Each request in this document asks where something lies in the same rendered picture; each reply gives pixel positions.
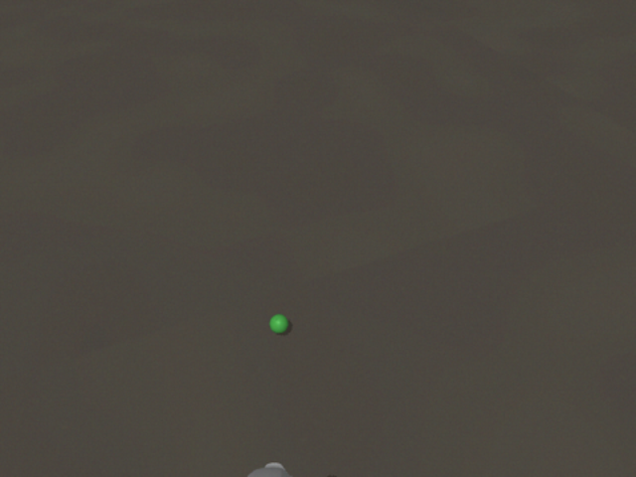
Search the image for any ball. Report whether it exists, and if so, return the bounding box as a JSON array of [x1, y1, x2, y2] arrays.
[[269, 314, 288, 333]]

